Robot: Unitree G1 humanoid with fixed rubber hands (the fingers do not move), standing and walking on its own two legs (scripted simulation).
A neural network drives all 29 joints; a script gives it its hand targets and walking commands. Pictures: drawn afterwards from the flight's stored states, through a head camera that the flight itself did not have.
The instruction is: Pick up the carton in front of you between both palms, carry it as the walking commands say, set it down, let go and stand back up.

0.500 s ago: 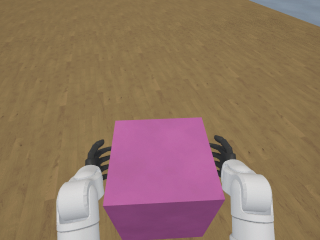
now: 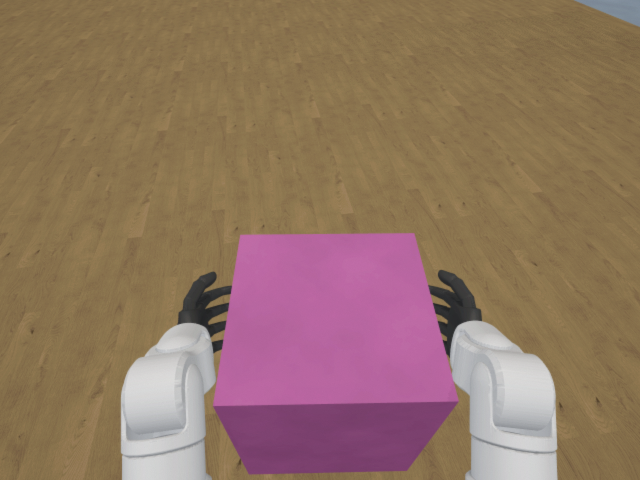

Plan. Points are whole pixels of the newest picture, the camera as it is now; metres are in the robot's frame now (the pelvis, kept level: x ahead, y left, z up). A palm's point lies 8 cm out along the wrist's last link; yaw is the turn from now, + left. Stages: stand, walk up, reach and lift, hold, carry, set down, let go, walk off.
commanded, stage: carry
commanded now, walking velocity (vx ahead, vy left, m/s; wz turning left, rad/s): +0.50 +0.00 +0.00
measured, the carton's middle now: (328, 359) +0.28 +0.00 +0.03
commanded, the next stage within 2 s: none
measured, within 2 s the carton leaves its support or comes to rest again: neither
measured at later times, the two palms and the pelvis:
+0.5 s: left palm (235, 160) +0.61 +0.15 +0.11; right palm (410, 160) +0.60 -0.15 +0.11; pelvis +0.34 +0.01 +0.01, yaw -2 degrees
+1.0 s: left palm (257, 80) +0.94 +0.14 +0.11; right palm (385, 77) +0.94 -0.16 +0.12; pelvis +0.67 -0.01 +0.01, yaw -1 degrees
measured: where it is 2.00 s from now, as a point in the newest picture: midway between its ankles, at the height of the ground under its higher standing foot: (324, 246)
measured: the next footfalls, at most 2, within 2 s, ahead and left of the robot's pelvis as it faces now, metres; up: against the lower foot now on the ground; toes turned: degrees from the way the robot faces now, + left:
left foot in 0.52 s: +0.53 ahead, +0.09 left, +0.00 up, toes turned +10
right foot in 1.04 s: +0.88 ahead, -0.11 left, +0.00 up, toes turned -11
